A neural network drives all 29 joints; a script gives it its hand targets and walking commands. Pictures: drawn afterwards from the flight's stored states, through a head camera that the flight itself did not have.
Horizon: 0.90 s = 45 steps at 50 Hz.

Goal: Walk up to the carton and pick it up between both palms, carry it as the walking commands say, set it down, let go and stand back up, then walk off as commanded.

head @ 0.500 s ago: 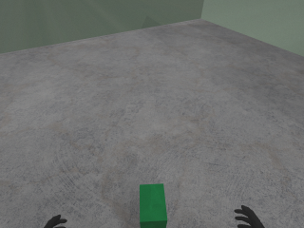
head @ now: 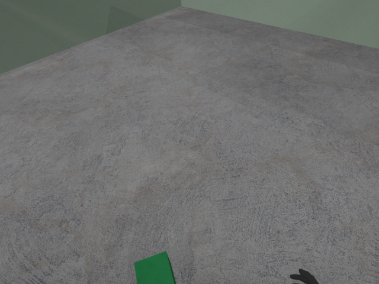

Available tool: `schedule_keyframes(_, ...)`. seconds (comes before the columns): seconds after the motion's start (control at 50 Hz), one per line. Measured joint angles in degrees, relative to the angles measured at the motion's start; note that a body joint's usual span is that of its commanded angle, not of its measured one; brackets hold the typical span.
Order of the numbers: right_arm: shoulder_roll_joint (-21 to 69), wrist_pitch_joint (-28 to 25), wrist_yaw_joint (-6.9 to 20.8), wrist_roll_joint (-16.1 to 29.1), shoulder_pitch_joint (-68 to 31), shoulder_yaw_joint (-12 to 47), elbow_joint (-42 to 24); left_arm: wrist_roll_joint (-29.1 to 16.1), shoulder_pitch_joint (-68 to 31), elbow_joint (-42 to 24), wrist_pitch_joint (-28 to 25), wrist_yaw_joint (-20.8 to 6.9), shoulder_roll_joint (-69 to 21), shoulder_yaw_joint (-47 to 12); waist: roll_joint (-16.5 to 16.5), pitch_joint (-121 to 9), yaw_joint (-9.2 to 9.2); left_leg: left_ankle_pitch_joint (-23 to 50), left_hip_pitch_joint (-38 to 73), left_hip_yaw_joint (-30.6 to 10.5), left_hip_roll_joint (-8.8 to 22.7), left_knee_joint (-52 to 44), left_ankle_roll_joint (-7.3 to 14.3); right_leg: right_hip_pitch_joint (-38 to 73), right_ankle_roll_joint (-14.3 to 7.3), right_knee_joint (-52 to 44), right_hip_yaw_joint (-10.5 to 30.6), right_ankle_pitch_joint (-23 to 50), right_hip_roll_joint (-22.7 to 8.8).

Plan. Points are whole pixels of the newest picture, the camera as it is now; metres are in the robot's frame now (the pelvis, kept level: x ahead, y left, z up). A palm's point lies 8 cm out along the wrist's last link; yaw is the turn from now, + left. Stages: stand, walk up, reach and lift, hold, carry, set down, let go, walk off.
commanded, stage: walk off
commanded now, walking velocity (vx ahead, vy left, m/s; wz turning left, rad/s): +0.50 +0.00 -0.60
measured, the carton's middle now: out of the picture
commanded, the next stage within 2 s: none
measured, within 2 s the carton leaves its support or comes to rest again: rests again in 0.96 s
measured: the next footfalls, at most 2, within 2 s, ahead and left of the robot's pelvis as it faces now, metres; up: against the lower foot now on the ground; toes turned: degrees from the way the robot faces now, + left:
left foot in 0.06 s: +0.13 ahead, +0.19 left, +0.08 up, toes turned -1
left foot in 0.36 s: +0.25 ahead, +0.16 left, +0.00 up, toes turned -9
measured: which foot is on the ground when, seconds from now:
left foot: up 0.00-0.04, down 0.06-0.26, up 0.28-0.34, down 0.36-0.68, up 0.70-1.00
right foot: down 0.00-0.36, up 0.38-0.66, down 0.68-1.00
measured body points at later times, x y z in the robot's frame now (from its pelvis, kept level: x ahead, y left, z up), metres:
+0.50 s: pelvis +0.23 -0.01 -0.02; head +0.25 -0.02 +0.43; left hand +0.39 +0.23 -0.13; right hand +0.27 -0.29 -0.13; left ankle +0.21 +0.16 -0.74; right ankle +0.15 -0.09 -0.65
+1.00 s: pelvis +0.45 -0.16 +0.00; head +0.47 -0.17 +0.45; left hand +0.59 +0.07 -0.13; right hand +0.46 -0.46 -0.10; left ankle +0.52 -0.03 -0.69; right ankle +0.40 -0.23 -0.74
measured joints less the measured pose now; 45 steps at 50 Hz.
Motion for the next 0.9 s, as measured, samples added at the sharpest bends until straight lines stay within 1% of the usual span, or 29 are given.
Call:
schedule_keyframes(0.06,0.0,0.0,0.2,0.0,-0.5,0.0,0.0,0.0,2.3,0.1,0.0,0.4,-0.5,0.0,0.0,-0.1,0.11,3.0,-3.5,0.0,0.4,0.1,-0.6,3.2,-0.5,-3.2,2.1,-0.2,0.1)
schedule_keyframes(0.1,0.2,0.0,0.2,0.0,-1.1,0.0,0.0,0.0,3.7,0.3,0.0,0.8,-0.8,0.0,-0.1,-0.1,0.27,4.8,-3.7,0.0,0.6,0.1,-0.9,5.1,-0.6,-5.1,3.9,-0.4,0.2)
schedule_keyframes(0.2,0.4,0.1,0.5,0.0,-2.7,0.0,0.0,-0.1,4.9,1.2,0.0,2.0,-0.8,0.0,0.0,-0.1,0.38,5.3,-4.3,0.0,0.5,-1.8,-1.0,7.6,-1.2,-7.8,7.1,-1.9,1.1)
schedule_keyframes(0.26,0.5,0.1,0.5,0.0,-5.0,0.0,0.0,-0.1,4.5,2.4,0.0,2.6,-0.8,0.0,-0.1,-0.1,0.86,2.3,-4.1,-0.1,-0.2,-7.7,-0.8,7.7,-1.4,-7.9,8.5,-3.8,1.6)
schedule_keyframes(0.3,0.7,0.0,0.5,0.0,-6.9,0.0,-0.1,-0.1,4.3,3.1,0.0,3.1,-0.9,0.0,-0.3,0.0,1.14,0.4,-3.0,-0.1,-1.3,-14.4,-0.7,7.7,-1.3,-7.3,9.3,-5.5,1.7)
schedule_keyframes(0.32,0.9,-0.2,0.5,0.0,-7.7,0.0,-0.1,-0.1,4.2,3.6,0.0,3.3,-0.9,0.0,-0.6,0.2,1.13,0.4,-1.3,-0.1,-2.0,-19.2,-0.5,7.7,-1.2,-5.7,9.5,-6.8,1.9)
schedule_keyframes(0.34,1.0,-0.8,0.5,0.0,-8.1,0.0,-0.1,-0.1,4.2,4.1,0.0,3.5,-0.8,0.0,-0.6,0.2,1.09,3.2,1.4,-0.2,-2.3,-25.0,-0.2,7.1,-0.8,-2.1,9.5,-8.2,2.5)
schedule_keyframes(0.36,1.1,-1.9,0.4,0.0,-8.2,0.0,-0.1,0.0,4.3,4.3,0.0,3.5,-0.8,0.0,-0.3,0.3,1.04,10.2,4.4,-0.2,-1.6,-29.3,0.8,4.8,0.2,5.3,9.4,-9.3,4.1)
schedule_keyframes(0.38,1.5,-2.4,0.3,0.0,-8.1,0.0,0.0,-0.3,3.7,4.7,0.0,3.6,-0.4,0.0,-1.0,0.4,1.0,9.3,6.0,1.0,-1.2,-29.1,1.2,0.7,1.3,16.2,8.0,-10.9,4.4)
schedule_keyframes(0.4,2.0,-2.5,0.2,0.0,-7.5,0.0,0.0,-0.4,2.5,5.2,0.1,3.6,-0.1,0.0,-2.1,0.4,1.0,5.2,7.3,2.6,-1.2,-28.1,1.3,-3.8,1.5,26.7,6.6,-11.3,3.8)
schedule_keyframes(0.42,2.4,-2.5,0.1,0.0,-6.3,0.0,0.0,-0.4,0.9,5.2,0.2,3.6,0.2,0.0,-3.2,0.3,1.03,2.4,9.0,4.2,-1.2,-27.6,1.3,-8.1,1.6,34.9,5.1,-11.4,2.8)
schedule_keyframes(0.44,2.5,-2.5,0.1,0.0,-4.8,0.0,0.0,-0.4,-1.3,5.2,0.2,3.6,0.3,0.0,-3.4,0.3,1.07,0.9,10.8,5.2,-0.8,-27.6,1.0,-12.3,1.7,40.7,3.1,-11.4,1.9)
schedule_keyframes(0.46,2.3,-2.5,-0.1,0.0,-2.9,0.0,0.1,-0.4,-3.9,5.1,0.2,3.5,0.3,0.0,-2.8,0.3,1.07,0.0,12.5,5.6,0.1,-27.7,0.6,-16.0,2.2,44.1,0.8,-11.1,1.2)
schedule_keyframes(0.48,2.0,-2.5,-0.3,0.0,-0.9,0.0,0.4,-0.4,-6.8,5.1,0.3,3.4,0.4,0.0,-2.1,0.2,1.01,-0.6,14.3,5.8,1.0,-28.0,0.0,-19.0,2.9,44.8,-1.3,-11.0,0.0)
schedule_keyframes(0.52,2.0,-2.5,-0.5,0.0,2.6,0.0,1.3,-0.4,-12.4,5.1,0.5,3.0,0.7,0.0,-1.3,0.2,0.97,-1.6,18.5,6.4,2.5,-29.6,-1.0,-23.9,3.9,42.8,-3.5,-11.0,-2.7)
schedule_keyframes(0.56,2.1,-2.5,-0.5,0.0,5.5,0.0,1.9,-0.4,-17.3,4.9,0.8,1.8,0.9,-0.1,-0.8,0.2,0.9,-2.7,22.4,7.0,4.1,-31.7,-2.0,-27.3,4.4,37.1,-4.4,-9.5,-5.0)
schedule_keyframes(0.58,2.1,-2.5,-0.5,0.0,6.6,0.0,2.2,-0.4,-19.4,4.6,0.8,1.0,0.8,-0.1,-0.6,0.1,0.92,-3.2,24.1,7.3,4.8,-32.6,-2.7,-28.1,4.4,33.0,-4.7,-7.5,-5.9)
schedule_keyframes(0.6,2.0,-2.5,-0.5,0.0,7.4,0.0,2.4,-0.5,-21.1,4.4,0.8,0.2,0.8,-0.1,-0.3,0.1,0.94,-4.1,25.5,7.5,5.7,-32.9,-3.4,-28.3,4.4,29.4,-5.3,-5.7,-6.6)
schedule_keyframes(0.64,2.0,-2.5,-0.3,0.0,7.7,0.0,2.8,-0.8,-22.7,4.2,0.2,-0.4,0.9,0.0,0.0,0.0,0.95,-6.3,28.0,8.2,7.4,-32.5,-4.8,-27.7,4.4,23.9,-6.6,-2.8,-6.9)
schedule_keyframes(0.66,2.0,-2.5,-0.1,0.0,7.6,0.0,2.8,-0.9,-22.6,4.2,-0.4,-0.4,1.1,0.0,-0.2,-0.1,1.03,-7.4,28.2,8.4,8.2,-30.0,-4.9,-26.4,4.4,21.0,-7.6,-2.1,-6.6)
schedule_keyframes(0.68,2.1,-2.5,0.1,0.0,7.2,0.1,2.8,-0.9,-21.6,4.2,-1.2,-0.4,1.8,0.0,-1.3,-0.1,1.28,-8.1,27.1,8.5,8.5,-24.3,-4.6,-24.1,4.2,17.1,-7.5,-1.9,-6.2)
schedule_keyframes(0.7,2.1,-2.4,0.3,0.0,5.9,0.0,2.9,-0.9,-20.1,4.3,-1.8,-0.1,2.5,0.0,-2.9,0.3,1.88,-8.4,24.7,7.7,7.6,-15.0,-4.3,-23.9,3.5,16.7,-6.1,4.2,-5.9)
schedule_keyframes(0.72,1.7,-2.2,0.5,0.0,3.7,0.0,2.8,-0.9,-17.9,4.6,-1.8,0.1,2.4,0.0,-3.2,1.0,1.98,-8.8,21.8,5.1,6.0,-5.7,-3.5,-24.2,2.9,19.3,-5.0,5.1,-4.7)
schedule_keyframes(0.74,1.3,-2.1,0.6,0.0,1.6,0.0,2.8,-0.9,-15.6,5.3,-1.4,0.1,1.8,-0.1,-2.9,1.0,1.97,-8.7,18.7,3.0,4.3,2.4,-2.5,-23.8,2.5,20.3,-4.1,3.8,-3.5)
schedule_keyframes(0.76,1.1,-2.3,0.6,0.0,0.1,0.0,2.8,-0.9,-13.6,6.0,-0.8,0.1,1.2,-0.3,-2.5,1.0,1.91,-6.6,15.5,1.7,3.2,7.5,-1.6,-22.7,2.2,19.5,-3.6,2.7,-2.6)
schedule_keyframes(0.8,1.4,-2.4,0.6,0.0,-1.7,0.0,2.7,-0.9,-10.3,6.1,-0.1,0.2,0.6,-0.4,-2.1,0.9,1.83,-4.8,9.6,1.4,2.3,9.8,-0.4,-19.6,2.1,15.5,-3.4,1.9,-1.9)
schedule_keyframes(0.84,1.7,-2.4,0.6,0.0,-3.1,0.0,2.7,-0.9,-7.3,6.1,-0.2,0.3,0.5,-0.4,-1.8,0.9,1.81,-3.1,5.0,1.5,2.1,9.9,-0.3,-16.6,2.0,11.0,-3.4,2.7,-1.2)
schedule_keyframes(0.9,2.0,-2.4,0.6,0.0,-5.0,0.0,2.7,-0.9,-2.8,6.1,-0.7,0.7,0.5,-0.4,-1.7,0.8,1.76,-3.0,0.9,1.4,1.9,7.7,-0.3,-12.8,1.6,6.0,-2.2,3.4,0.7)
